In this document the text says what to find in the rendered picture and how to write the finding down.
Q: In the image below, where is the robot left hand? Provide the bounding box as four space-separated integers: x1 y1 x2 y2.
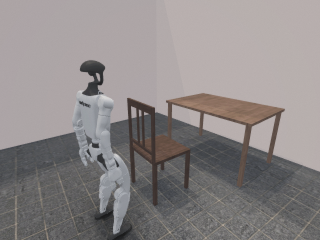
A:
79 146 94 167

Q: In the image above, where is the chair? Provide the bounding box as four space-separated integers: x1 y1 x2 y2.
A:
127 98 191 206

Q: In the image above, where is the humanoid robot head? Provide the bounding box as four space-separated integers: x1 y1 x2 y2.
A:
80 60 105 96

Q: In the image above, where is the humanoid robot torso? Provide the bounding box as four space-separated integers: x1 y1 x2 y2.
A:
79 91 111 163

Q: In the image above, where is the robot right hand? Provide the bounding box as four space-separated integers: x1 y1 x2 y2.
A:
108 167 124 191

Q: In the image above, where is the right robot upper arm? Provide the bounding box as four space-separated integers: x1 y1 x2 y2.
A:
95 95 114 140

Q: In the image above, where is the left robot forearm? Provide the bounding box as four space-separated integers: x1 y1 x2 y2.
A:
72 124 88 149

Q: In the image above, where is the table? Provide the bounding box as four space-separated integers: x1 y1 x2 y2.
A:
166 93 285 187

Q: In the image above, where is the left robot upper arm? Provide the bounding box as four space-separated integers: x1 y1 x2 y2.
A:
72 90 84 127

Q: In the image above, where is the right robot forearm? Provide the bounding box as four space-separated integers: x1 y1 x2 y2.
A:
98 130 117 170

